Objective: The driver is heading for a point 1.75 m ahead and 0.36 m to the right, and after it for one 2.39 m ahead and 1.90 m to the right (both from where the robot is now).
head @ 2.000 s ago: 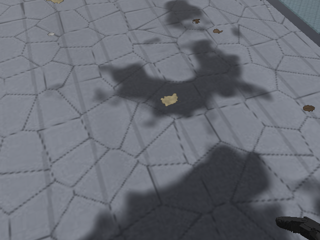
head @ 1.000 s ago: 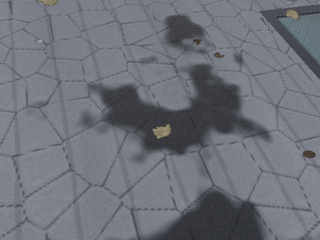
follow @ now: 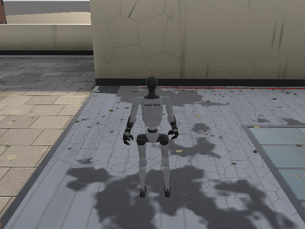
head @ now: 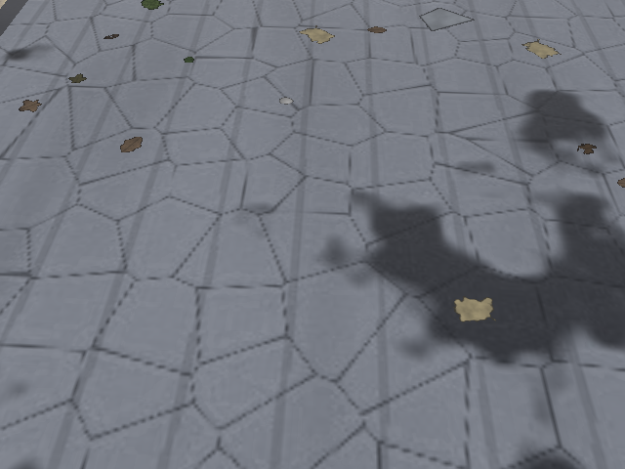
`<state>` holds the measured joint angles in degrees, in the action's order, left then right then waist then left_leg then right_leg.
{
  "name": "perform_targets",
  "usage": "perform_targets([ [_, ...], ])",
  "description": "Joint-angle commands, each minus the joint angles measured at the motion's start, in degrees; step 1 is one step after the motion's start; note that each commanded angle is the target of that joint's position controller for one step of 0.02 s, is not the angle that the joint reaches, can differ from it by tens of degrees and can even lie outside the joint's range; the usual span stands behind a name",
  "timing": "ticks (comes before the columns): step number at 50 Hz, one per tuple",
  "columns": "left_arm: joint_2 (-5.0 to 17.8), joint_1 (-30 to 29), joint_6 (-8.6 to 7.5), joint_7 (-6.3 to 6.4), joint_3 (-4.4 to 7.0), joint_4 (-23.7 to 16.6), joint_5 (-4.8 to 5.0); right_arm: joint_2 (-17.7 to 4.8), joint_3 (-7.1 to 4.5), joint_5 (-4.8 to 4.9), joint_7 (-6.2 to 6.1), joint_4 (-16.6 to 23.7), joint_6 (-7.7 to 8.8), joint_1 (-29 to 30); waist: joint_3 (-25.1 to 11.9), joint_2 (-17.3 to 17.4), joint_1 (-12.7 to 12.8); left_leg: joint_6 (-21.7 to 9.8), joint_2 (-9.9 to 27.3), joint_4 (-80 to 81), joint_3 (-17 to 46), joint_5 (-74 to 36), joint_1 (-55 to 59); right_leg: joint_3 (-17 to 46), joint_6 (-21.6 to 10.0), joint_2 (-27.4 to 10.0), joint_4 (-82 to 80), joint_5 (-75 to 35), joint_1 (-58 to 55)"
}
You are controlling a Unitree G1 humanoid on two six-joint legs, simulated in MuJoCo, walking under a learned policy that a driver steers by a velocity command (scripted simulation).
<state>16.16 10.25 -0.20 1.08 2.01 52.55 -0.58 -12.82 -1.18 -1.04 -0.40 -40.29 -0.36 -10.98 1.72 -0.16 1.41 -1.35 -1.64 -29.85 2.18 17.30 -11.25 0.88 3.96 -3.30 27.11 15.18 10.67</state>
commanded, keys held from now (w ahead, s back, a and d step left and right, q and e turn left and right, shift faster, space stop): no key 0.18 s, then w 0.82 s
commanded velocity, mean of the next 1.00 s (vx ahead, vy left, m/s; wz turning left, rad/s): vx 0.29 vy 0.00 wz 0.01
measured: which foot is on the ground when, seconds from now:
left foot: down 0.00-0.42, up 0.44-0.88, down 0.90-1.00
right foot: down 0.00-0.92, up 0.94-1.00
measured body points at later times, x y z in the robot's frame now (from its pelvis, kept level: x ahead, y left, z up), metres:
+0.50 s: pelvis +0.06 -0.05 +0.00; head +0.06 -0.07 +0.45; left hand +0.09 +0.23 -0.12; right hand +0.13 -0.32 -0.14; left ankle -0.01 +0.10 -0.69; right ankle +0.03 -0.14 -0.74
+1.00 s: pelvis +0.31 -0.01 -0.01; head +0.35 -0.01 +0.44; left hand +0.29 +0.26 -0.15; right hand +0.50 -0.26 -0.11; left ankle +0.40 +0.07 -0.74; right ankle +0.13 -0.14 -0.64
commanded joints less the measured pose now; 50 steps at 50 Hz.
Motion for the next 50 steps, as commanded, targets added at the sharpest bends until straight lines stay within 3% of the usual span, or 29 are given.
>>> perform_targets([
  [1,6.0,-0.3,-0.59,0.39,1.23,-1.2,0.12,-7.5,-2.14,0.10,-0.21,2.9,0.81,0.5,-1.8,1.8,-0.4,-2.0,5.5,7.1,6.0,-12.6,-0.5,0.2,-0.5,-0.4,-2.1,-8.8,-0.7],
  [9,6.2,0.4,-0.41,0.95,1.26,2.5,0.35,-7.3,-2.23,0.29,-0.33,-0.3,0.88,-0.7,-2.0,1.1,-0.3,-1.6,4.3,6.7,4.4,-14.1,-0.1,0.1,-0.7,-0.4,-2.4,-9.5,-1.4],
  [11,5.6,1.4,-0.24,1.09,1.22,3.6,0.75,-8.4,-2.75,0.71,-0.68,-1.6,0.47,-2.3,-2.3,2.9,-0.8,-2.8,3.8,8.6,5.0,3.0,0.0,-3.1,-1.2,2.2,0.7,1.9,0.4],
  [12,5.3,0.5,-0.39,1.08,1.20,3.3,1.01,-9.9,-3.27,1.03,-0.81,-1.9,0.22,-3.3,-0.4,5.0,-1.7,-4.5,5.4,11.1,8.2,15.8,-1.0,-4.8,-1.7,3.6,4.4,7.6,4.2],
  [14,4.4,-2.9,-1.66,0.68,0.96,1.1,1.50,-12.3,-3.92,1.49,-0.94,-2.7,0.54,-6.4,4.4,10.7,-3.5,-9.5,13.3,18.5,20.6,30.3,-1.9,-4.4,-3.6,3.8,12.5,11.2,13.2],
  [15,4.5,-4.0,-2.59,0.26,0.99,0.3,1.95,-12.7,-4.07,1.67,-1.09,-3.2,1.13,-7.1,6.3,11.9,-3.6,-11.4,16.4,20.5,25.3,30.2,-2.9,-2.1,-5.1,2.1,16.0,12.0,15.4],
  [17,4.8,-2.9,-4.23,-0.90,1.18,0.3,2.83,-11.7,-3.91,1.84,-1.12,-3.0,2.28,-5.7,6.7,11.6,-2.2,-12.1,18.4,20.3,26.0,24.0,-0.5,0.2,-8.1,-0.3,16.8,15.5,18.2],
  [19,4.4,2.9,-5.43,-1.92,1.33,3.1,2.77,-11.4,-3.81,2.89,-0.94,-1.7,2.24,-0.2,4.3,8.3,1.9,-8.8,14.2,17.2,17.3,15.7,-5.1,-2.4,-9.8,0.8,4.1,6.9,5.3],
  [20,4.4,8.8,-5.54,-2.12,1.79,6.3,2.22,-10.9,-3.64,2.81,-0.88,-1.3,2.05,1.5,2.1,6.6,4.4,-6.8,10.4,12.9,12.0,11.8,-9.7,-4.3,-8.9,3.3,-0.6,-1.6,-5.5],
  [21,5.7,14.4,-5.42,-2.17,2.38,8.5,1.44,-8.0,-2.85,2.11,-0.75,-0.7,2.25,2.4,0.3,1.7,6.0,-4.1,6.1,2.8,6.2,7.0,-15.0,1.3,-8.7,0.5,-2.8,-0.9,-13.4],
  [22,11.0,20.1,-5.43,-1.93,3.44,8.9,1.29,-4.1,-1.76,1.56,-0.74,1.2,2.81,3.3,-1.7,-13.4,6.9,0.6,-0.6,-17.0,-2.6,8.6,-24.5,23.1,-13.7,-12.5,-13.4,10.9,-19.1],
  [23,13.0,19.4,-6.04,-2.56,3.40,8.1,0.42,-6.9,-2.68,3.15,-1.17,2.3,3.75,2.8,0.4,-16.0,6.0,0.7,-2.0,-28.7,1.4,17.1,-32.1,39.7,-20.4,-19.7,-18.8,17.4,-17.6],
  [24,9.7,14.5,-6.59,-2.41,2.43,6.3,0.73,-8.6,-3.08,4.16,-0.95,1.3,4.57,0.8,4.4,-9.6,3.6,-0.4,2.0,-34.4,4.7,12.7,-36.3,36.4,-20.3,-19.1,-18.6,19.7,-16.4],
  [25,7.2,11.7,-6.74,-2.24,1.83,5.1,1.08,-9.0,-3.19,3.99,-0.44,0.2,5.21,-0.1,5.7,-7.2,2.4,-1.4,4.1,-35.0,4.0,6.4,-37.6,29.8,-17.9,-16.2,-18.4,17.5,-16.1],
  [26,7.0,10.2,-6.68,-2.29,1.65,4.4,1.10,-9.0,-3.42,3.21,-0.27,-0.4,5.67,0.2,5.3,-5.6,1.7,-1.7,5.7,-33.8,2.9,1.5,-37.7,25.0,-15.9,-14.2,-18.7,12.1,-16.3],
  [28,4.3,11.3,-6.20,-2.28,0.63,4.5,0.81,-8.7,-3.76,2.11,0.46,-0.2,5.77,2.2,3.9,-5.4,1.9,-1.2,7.5,-30.3,1.1,-4.8,-35.1,16.3,-13.5,-10.9,-18.8,-2.6,-16.0],
  [31,5.1,14.4,-5.44,-1.52,0.42,5.1,0.57,-5.7,-3.11,1.97,1.28,0.6,5.15,4.7,2.6,-5.0,2.3,0.8,7.1,-25.2,-2.0,-9.6,-34.0,9.1,-13.8,-8.8,-18.6,-19.3,-15.7],
  [34,6.3,14.4,-4.84,-0.62,0.36,4.5,0.43,-3.8,-2.10,2.25,1.66,2.9,5.18,11.4,4.3,-4.3,3.4,1.9,5.8,-13.3,-4.0,-16.1,-29.7,4.7,-13.2,-6.9,-20.6,-21.4,-10.7],
  [37,7.0,17.1,-4.72,-0.26,0.44,5.0,0.83,-3.8,-1.70,2.66,2.40,4.4,5.48,16.5,6.4,-4.9,4.7,1.6,4.3,-5.2,-5.3,-20.7,-25.8,3.5,-13.6,-7.7,-22.2,-19.6,-9.5],
  [40,7.3,18.2,-4.36,-0.18,0.86,5.5,1.44,-4.7,-1.69,2.91,3.24,5.7,5.95,19.4,7.4,-5.0,3.8,-0.5,3.9,-0.8,-4.3,-19.7,-25.6,3.1,-13.5,-10.3,-20.4,-23.7,-14.2],
  [42,8.4,17.0,-4.03,-0.10,1.46,5.1,1.37,-6.6,-2.34,2.71,3.53,5.5,6.22,17.5,4.7,-5.8,1.0,-2.6,2.4,0.4,-4.7,-16.7,-21.3,2.3,-12.5,-11.4,-15.5,-37.3,-17.8],
  [43,9.4,16.5,-3.74,-0.02,1.87,4.8,1.18,-8.1,-3.02,2.56,3.32,4.7,6.13,14.2,1.3,-7.0,-1.2,-3.7,0.7,-0.2,-5.7,-14.7,-16.3,2.0,-11.9,-11.5,-10.8,-48.2,-19.2],
  [44,9.6,15.5,-3.16,0.02,2.06,4.4,0.84,-10.2,-4.15,2.61,2.89,2.4,5.96,6.3,-4.0,-7.5,-5.6,-5.5,-1.1,0.2,-7.0,-14.4,-6.4,0.6,-11.0,-10.3,-1.7,-57.0,-18.5],
  [45,9.0,14.7,-2.86,0.08,1.79,3.7,0.42,-12.3,-5.26,2.61,2.14,-0.7,5.58,-4.1,-10.2,-6.8,-10.4,-7.5,1.0,-0.4,-4.7,-15.8,9.5,-0.2,-9.4,-8.2,10.7,-54.2,-10.4],
  [46,3.5,19.1,-3.38,-0.29,0.26,2.0,-0.31,-17.1,-6.39,1.01,1.59,-2.8,5.25,-12.8,-20.0,4.0,-9.8,-14.1,15.4,-1.7,15.5,-9.9,33.5,-1.9,-7.1,-1.4,32.3,-29.6,10.7],
  [47,-0.6,22.6,-4.83,-0.96,-1.12,3.2,0.68,-14.9,-5.56,1.44,1.94,-4.0,5.11,-13.9,-28.1,14.5,-7.8,-20.2,25.0,9.8,40.9,1.5,40.0,3.8,-5.6,7.2,48.0,15.3,22.1],
  [48,6.2,16.3,-6.24,-1.46,0.86,1.3,2.50,-11.1,-4.30,1.87,2.01,-4.0,5.17,-9.6,-18.4,10.0,-8.2,-17.0,22.5,13.6,37.7,6.6,31.8,7.8,-6.8,3.5,52.7,14.7,28.1],
  [49,7.9,10.5,-6.92,-1.50,1.33,-1.0,3.73,-9.5,-3.74,1.76,1.90,-3.5,5.34,-4.7,-9.6,7.0,-6.6,-14.9,20.5,15.3,28.2,3.4,21.7,5.5,-7.6,0.6,51.7,10.1,29.4],
  [50,6.6,8.1,-7.07,-1.14,1.26,-1.6,3.24,-8.5,-3.38,1.33,2.23,-3.6,5.88,-1.1,-4.5,1.7,-4.3,-13.8,18.2,17.5,21.5,-3.4,12.3,4.3,-7.4,-2.1,47.6,5.4,27.6],
])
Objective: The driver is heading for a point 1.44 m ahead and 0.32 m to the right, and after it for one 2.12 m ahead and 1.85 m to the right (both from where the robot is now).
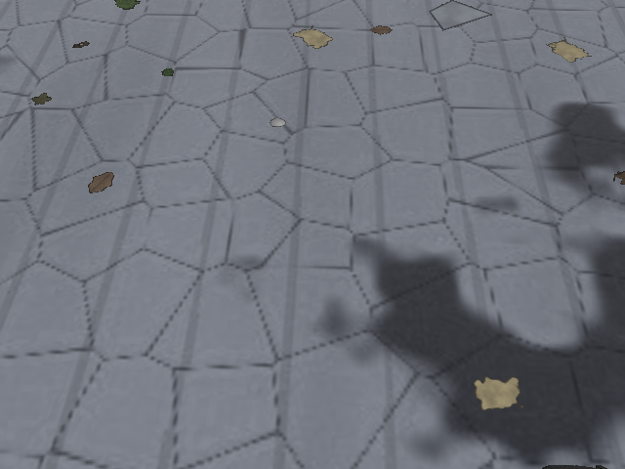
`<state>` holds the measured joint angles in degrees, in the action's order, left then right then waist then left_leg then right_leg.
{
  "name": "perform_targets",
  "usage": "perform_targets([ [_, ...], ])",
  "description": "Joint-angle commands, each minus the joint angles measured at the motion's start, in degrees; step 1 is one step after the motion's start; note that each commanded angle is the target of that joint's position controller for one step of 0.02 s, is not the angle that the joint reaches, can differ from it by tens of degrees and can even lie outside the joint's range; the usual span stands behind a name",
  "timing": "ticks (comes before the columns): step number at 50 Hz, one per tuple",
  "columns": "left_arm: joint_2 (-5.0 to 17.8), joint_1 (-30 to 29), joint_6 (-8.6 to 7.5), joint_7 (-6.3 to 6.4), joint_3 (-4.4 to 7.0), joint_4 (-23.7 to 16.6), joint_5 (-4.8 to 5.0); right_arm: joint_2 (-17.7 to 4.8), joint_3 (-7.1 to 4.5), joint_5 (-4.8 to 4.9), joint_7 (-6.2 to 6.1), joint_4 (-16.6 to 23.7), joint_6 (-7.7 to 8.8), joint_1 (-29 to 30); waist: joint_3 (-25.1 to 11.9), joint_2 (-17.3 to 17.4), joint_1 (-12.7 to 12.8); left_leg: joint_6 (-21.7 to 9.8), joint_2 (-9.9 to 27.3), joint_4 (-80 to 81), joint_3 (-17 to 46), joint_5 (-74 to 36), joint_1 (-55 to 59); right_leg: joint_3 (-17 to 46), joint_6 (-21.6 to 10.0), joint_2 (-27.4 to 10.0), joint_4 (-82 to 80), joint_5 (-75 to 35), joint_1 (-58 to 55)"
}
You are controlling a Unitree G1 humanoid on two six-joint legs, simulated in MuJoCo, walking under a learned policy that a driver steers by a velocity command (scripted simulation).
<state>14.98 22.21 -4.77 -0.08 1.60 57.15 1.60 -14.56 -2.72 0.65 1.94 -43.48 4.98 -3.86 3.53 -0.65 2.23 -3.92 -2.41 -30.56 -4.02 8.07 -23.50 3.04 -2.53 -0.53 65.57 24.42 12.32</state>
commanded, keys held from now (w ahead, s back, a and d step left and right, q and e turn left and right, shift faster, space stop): w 1.00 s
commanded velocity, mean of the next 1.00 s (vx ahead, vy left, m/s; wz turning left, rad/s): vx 0.50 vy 0.00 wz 0.00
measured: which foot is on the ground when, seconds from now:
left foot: down 0.00-0.44, up 0.46-0.96, down 0.98-1.00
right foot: up 0.00-0.40, down 0.42-1.00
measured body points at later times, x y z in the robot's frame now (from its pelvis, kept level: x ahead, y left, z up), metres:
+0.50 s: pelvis +0.29 -0.06 +0.00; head +0.32 -0.07 +0.45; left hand +0.47 +0.19 -0.09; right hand +0.29 -0.34 -0.14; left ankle +0.12 +0.08 -0.66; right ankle +0.38 -0.15 -0.73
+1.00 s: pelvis +0.57 -0.02 +0.00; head +0.60 -0.01 +0.45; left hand +0.53 +0.26 -0.14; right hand +0.79 -0.26 -0.09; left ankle +0.69 +0.08 -0.73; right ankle +0.39 -0.15 -0.72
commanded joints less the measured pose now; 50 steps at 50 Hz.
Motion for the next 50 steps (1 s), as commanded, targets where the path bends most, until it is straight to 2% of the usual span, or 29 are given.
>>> perform_targets([
  [1,7.3,-3.5,-1.96,0.41,2.11,-6.1,0.20,-5.3,-1.45,-0.87,0.09,-0.4,1.15,-6.0,-4.9,2.4,-2.9,-10.1,16.6,19.5,22.7,0.8,19.2,2.2,-0.8,-6.9,5.6,-6.6,22.6],
  [2,5.9,-1.9,-1.18,0.45,1.99,-5.7,-0.23,-4.8,-1.34,-1.12,0.25,-0.7,1.38,-5.1,-4.5,3.7,-1.3,-10.1,15.3,21.3,20.0,-0.8,15.4,2.4,-0.4,-7.8,4.1,-7.9,19.4],
  [3,4.6,-0.9,-0.49,0.52,1.85,-5.6,-0.42,-4.8,-1.34,-0.85,0.37,-1.3,1.64,-5.1,-4.2,3.9,-0.5,-10.5,14.8,22.7,18.5,-1.6,13.1,2.2,0.0,-8.2,2.4,-8.1,18.2],
  [5,4.0,-2.6,0.51,0.75,1.79,-6.8,-0.77,-5.9,-1.50,-0.50,0.19,-2.7,2.13,-6.2,-2.1,4.0,0.1,-11.2,14.5,24.9,15.2,-3.3,9.8,1.3,1.3,-9.1,-1.7,-9.8,19.7],
  [7,4.6,-7.8,0.67,0.87,1.84,-9.0,-1.40,-7.6,-1.87,-0.68,-0.57,-3.9,2.08,-8.3,-0.2,3.4,-0.9,-11.4,14.1,26.2,13.4,-4.2,9.9,0.9,2.8,-9.6,-8.2,-15.7,23.9],
  [9,4.3,-12.2,0.28,0.53,1.67,-10.5,-1.65,-8.4,-1.97,-0.45,-1.24,-4.7,1.67,-10.0,0.4,2.9,-2.2,-10.1,12.7,26.2,10.6,-5.7,11.0,0.1,3.3,-9.0,-16.9,-23.3,24.7],
  [12,3.1,-19.0,-0.43,-0.19,0.97,-12.3,-1.33,-9.8,-2.12,0.12,-1.81,-6.2,1.24,-13.6,0.7,2.5,-4.9,-8.4,11.6,25.6,7.4,-6.3,12.1,-2.6,3.5,-6.2,-28.1,-31.2,21.1],
  [16,4.1,-24.6,-0.77,-1.38,0.87,-15.1,-0.66,-10.4,-2.28,0.71,-1.98,-8.7,0.12,-17.8,1.2,3.0,-6.4,-7.6,15.2,21.9,8.4,-6.7,21.2,-1.8,2.1,-5.1,-34.3,-28.5,23.0],
  [19,6.2,-22.7,-1.18,-2.14,1.55,-15.7,-0.57,-11.5,-2.67,0.68,-2.27,-9.1,-1.05,-17.3,-0.7,4.5,-4.1,-5.9,17.4,16.6,9.4,-14.7,26.6,-2.5,-0.3,-3.5,-36.7,-21.3,19.3],
  [20,7.6,-18.0,-1.29,-2.11,2.32,-14.6,-0.61,-11.7,-2.66,0.60,-2.32,-8.9,-1.45,-16.0,-3.4,4.9,-1.1,-4.9,16.2,10.8,8.0,-23.8,26.7,-4.2,-1.5,-1.8,-38.0,-20.1,12.6],
  [21,10.3,-8.7,-1.27,-1.70,3.84,-11.8,-0.71,-10.3,-2.07,0.20,-2.39,-8.7,-1.77,-16.0,-9.4,4.0,2.9,-3.3,12.9,-0.4,5.6,-28.7,23.5,-5.0,-3.4,-0.8,-38.1,-20.6,-0.3],
  [22,15.0,1.9,-1.02,-1.14,5.13,-9.8,-1.33,-7.4,-0.73,-1.19,-2.51,-7.1,-1.71,-17.2,-18.9,-3.1,5.9,-1.2,9.1,-19.3,2.5,-14.2,12.2,7.2,-7.2,-11.6,-36.3,-21.9,-17.8],
  [23,18.1,4.1,-0.66,-1.62,5.76,-8.3,-1.43,-0.2,1.19,-0.56,-1.81,-7.1,-0.40,-24.5,-24.7,-18.8,1.5,2.1,-1.6,-36.8,4.2,22.5,-10.4,34.7,-15.9,-22.0,-44.3,-7.8,-34.7],
  [24,11.6,2.8,-0.82,-1.80,4.02,-9.3,-1.10,-7.2,-0.23,0.83,-1.62,-7.7,0.78,-20.6,-21.8,-11.1,3.9,1.1,1.1,-43.2,11.5,25.1,-16.8,36.9,-13.9,-20.8,-48.4,-1.5,-32.9],
  [25,9.5,-1.9,-1.00,-1.63,3.29,-10.3,-1.22,-9.9,-1.01,2.12,-1.43,-6.1,1.57,-15.2,-14.0,-8.1,3.2,0.1,3.9,-43.7,10.5,19.7,-20.0,28.3,-11.5,-19.2,-49.2,-4.7,-25.9],
  [26,8.6,-6.2,-1.06,-1.59,2.95,-11.2,-1.51,-9.4,-0.89,1.79,-1.79,-5.7,1.78,-12.6,-10.0,-3.4,1.4,0.3,7.0,-41.3,8.8,14.3,-18.1,21.9,-10.6,-17.1,-50.3,-12.0,-18.3],
  [27,7.3,-8.7,-1.15,-1.66,2.64,-11.5,-1.80,-8.8,-1.16,0.78,-2.03,-5.6,1.58,-11.2,-6.9,-2.2,0.1,0.8,8.8,-38.0,8.4,10.9,-16.2,17.4,-10.3,-15.2,-51.9,-17.6,-12.3],
  [28,6.3,-9.7,-1.36,-1.69,2.33,-11.5,-2.34,-8.1,-1.25,0.48,-2.00,-5.8,0.99,-12.0,-6.6,-3.4,-1.6,1.0,10.2,-36.1,8.8,8.5,-12.6,14.3,-9.9,-13.8,-53.4,-20.7,-8.7],
  [30,6.2,-9.3,-1.79,-1.78,2.39,-10.8,-1.99,-5.9,-0.99,0.34,-2.05,-6.3,-0.23,-13.2,-5.9,-3.5,-2.9,1.9,10.7,-33.3,8.1,6.9,-10.5,10.6,-10.6,-12.6,-56.1,-24.4,-5.7],
  [33,8.1,-7.1,-1.86,-1.10,2.96,-9.4,-1.72,-5.4,-0.90,-0.35,-2.24,-4.6,-1.04,-8.6,-3.1,-2.1,-2.5,3.7,11.3,-25.9,7.6,1.3,-15.0,6.9,-11.4,-12.5,-58.5,-28.2,-5.2],
  [38,8.9,-3.4,-0.99,-0.01,3.05,-7.4,-1.24,-3.8,-0.29,-0.28,-1.52,-2.2,-0.32,0.8,-0.7,-2.5,0.3,4.3,9.2,-8.5,5.3,-12.6,-14.0,0.7,-9.0,-9.7,-59.9,-26.8,-6.0],
  [41,9.4,-0.1,-0.46,0.16,3.22,-5.6,-0.87,-3.7,0.03,0.16,-0.81,-0.7,0.07,6.0,0.7,-2.4,2.0,3.9,7.8,-2.8,4.3,-14.0,-13.5,0.2,-8.8,-10.9,-59.1,-25.8,-9.4],
  [43,9.5,1.2,0.18,0.32,3.40,-4.5,-0.69,-4.1,0.05,0.39,-0.14,0.5,0.40,8.3,1.4,-2.6,2.2,2.8,7.4,-0.5,4.8,-11.9,-14.7,0.7,-8.6,-12.9,-57.4,-27.3,-13.6],
  [46,10.4,0.3,1.04,0.74,3.91,-4.1,-0.47,-5.8,-0.46,0.46,0.69,0.8,0.88,7.2,0.0,-3.6,0.1,0.6,6.3,1.8,4.4,-6.2,-11.5,1.1,-7.2,-14.9,-53.0,-34.6,-18.3],
  [47,10.9,-0.7,1.30,0.84,4.07,-4.3,-0.51,-7.0,-1.01,0.41,0.69,0.1,0.96,4.2,-1.9,-4.4,-1.8,-0.3,4.8,2.1,3.1,-4.3,-6.5,0.5,-6.6,-14.5,-49.5,-42.6,-18.6],
  [48,10.6,-1.8,1.69,0.91,3.94,-4.5,-0.61,-8.6,-2.07,0.28,0.46,-2.0,0.96,-2.5,-5.9,-4.3,-5.5,-1.6,2.8,3.3,1.3,-4.6,2.8,-1.3,-5.4,-12.4,-41.7,-50.7,-17.3],
  [49,9.0,-1.6,1.90,1.05,3.21,-5.2,-1.12,-11.5,-3.47,0.00,-0.06,-5.0,0.85,-12.3,-12.6,-2.6,-9.3,-3.7,4.7,1.7,3.4,-5.8,18.1,-3.5,-3.6,-9.3,-29.4,-47.8,-10.5],
  [50,3.9,3.8,1.13,0.64,1.52,-6.7,-1.95,-17.3,-4.83,-1.14,-0.56,-6.3,0.56,-20.3,-21.7,8.5,-8.6,-11.3,19.3,1.5,25.2,-2.2,40.8,-5.9,0.1,-2.2,-7.4,-26.2,10.4],
])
